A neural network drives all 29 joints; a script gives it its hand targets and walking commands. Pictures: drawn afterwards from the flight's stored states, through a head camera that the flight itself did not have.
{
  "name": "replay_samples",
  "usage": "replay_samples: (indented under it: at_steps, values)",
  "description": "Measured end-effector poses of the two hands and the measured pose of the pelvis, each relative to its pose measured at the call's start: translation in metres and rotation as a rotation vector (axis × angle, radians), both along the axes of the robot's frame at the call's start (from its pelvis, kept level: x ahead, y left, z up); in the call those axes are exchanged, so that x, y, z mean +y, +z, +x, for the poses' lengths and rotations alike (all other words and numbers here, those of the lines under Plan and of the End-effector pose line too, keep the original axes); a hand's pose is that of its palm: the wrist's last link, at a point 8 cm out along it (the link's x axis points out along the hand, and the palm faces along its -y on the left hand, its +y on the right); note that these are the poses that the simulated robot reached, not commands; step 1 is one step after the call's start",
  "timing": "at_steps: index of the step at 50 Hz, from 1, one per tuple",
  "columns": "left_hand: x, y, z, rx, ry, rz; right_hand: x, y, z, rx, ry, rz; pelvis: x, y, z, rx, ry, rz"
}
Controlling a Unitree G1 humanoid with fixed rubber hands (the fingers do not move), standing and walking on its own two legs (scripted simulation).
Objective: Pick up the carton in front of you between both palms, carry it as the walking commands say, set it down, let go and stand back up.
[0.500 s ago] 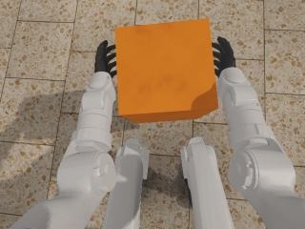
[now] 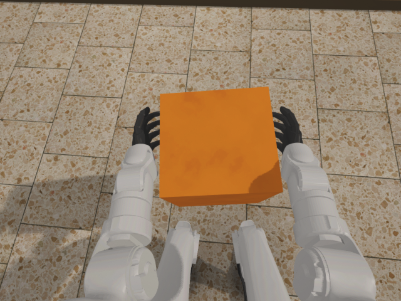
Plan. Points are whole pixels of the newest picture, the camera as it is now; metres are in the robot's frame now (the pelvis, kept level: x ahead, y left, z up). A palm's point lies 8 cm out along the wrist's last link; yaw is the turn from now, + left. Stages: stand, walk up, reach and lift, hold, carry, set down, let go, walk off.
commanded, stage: reach and lift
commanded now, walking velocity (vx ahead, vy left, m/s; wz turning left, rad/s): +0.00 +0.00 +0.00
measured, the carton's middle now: (216, 157) +0.42 -0.01 -0.12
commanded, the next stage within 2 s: hold in 1.90 s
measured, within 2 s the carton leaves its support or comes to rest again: neither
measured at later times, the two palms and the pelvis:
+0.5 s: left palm (109, 129) +0.39 +0.15 +0.11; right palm (330, 129) +0.38 -0.15 +0.11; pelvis +0.05 +0.00 +0.14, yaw +0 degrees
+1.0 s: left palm (49, 104) +0.36 +0.15 +0.23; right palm (399, 104) +0.35 -0.15 +0.23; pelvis +0.07 +0.00 +0.20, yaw +0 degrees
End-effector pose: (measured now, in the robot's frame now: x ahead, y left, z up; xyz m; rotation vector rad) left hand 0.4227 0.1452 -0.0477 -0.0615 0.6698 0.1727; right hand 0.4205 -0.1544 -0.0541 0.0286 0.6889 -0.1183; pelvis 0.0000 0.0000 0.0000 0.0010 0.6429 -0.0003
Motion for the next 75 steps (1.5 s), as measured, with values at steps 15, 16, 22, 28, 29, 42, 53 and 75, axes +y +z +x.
replay_samples:
  at_steps: [15, 16, 22, 28, 29, 42, 53, 75]
  values:
    - [0.001, 0.101, -0.023, 0.004, -0.007, 0.002, 0.001, 0.1, -0.025, 0.005, -0.011, 0.002, 0.001, 0.089, 0.031, -0.169, 0.0, -0.001]
    - [0.001, 0.107, -0.024, 0.004, -0.008, 0.003, 0.001, 0.107, -0.027, 0.004, -0.011, 0.001, 0.001, 0.095, 0.033, -0.181, -0.001, -0.001]
    - [0.002, 0.144, -0.033, 0.001, -0.014, 0.006, 0.001, 0.144, -0.036, 0.002, -0.012, -0.002, 0.001, 0.127, 0.046, -0.261, 0.0, -0.002]
    - [0.002, 0.18, -0.041, -0.001, -0.016, 0.008, 0.002, 0.181, -0.044, -0.001, -0.012, -0.005, 0.001, 0.156, 0.059, -0.353, 0.0, -0.001]
    - [0.003, 0.186, -0.042, -0.001, -0.016, 0.009, 0.002, 0.187, -0.045, -0.001, -0.012, -0.006, 0.001, 0.161, 0.061, -0.369, 0.0, -0.001]
    - [0.005, 0.262, -0.058, -0.024, -0.037, 0.03, 0.005, 0.263, -0.062, -0.024, -0.012, -0.016, 0.0, 0.2, 0.075, -0.602, -0.001, -0.002]
    - [0.005, 0.276, -0.068, 0.016, -0.056, 0.047, 0.004, 0.278, -0.073, 0.016, 0.005, -0.035, 0.001, 0.204, 0.06, -0.699, -0.003, -0.004]
    - [0.005, 0.287, -0.06, -0.001, -0.063, 0.061, 0.004, 0.289, -0.065, -0.001, 0.012, -0.046, 0.001, 0.208, 0.065, -0.709, -0.004, -0.002]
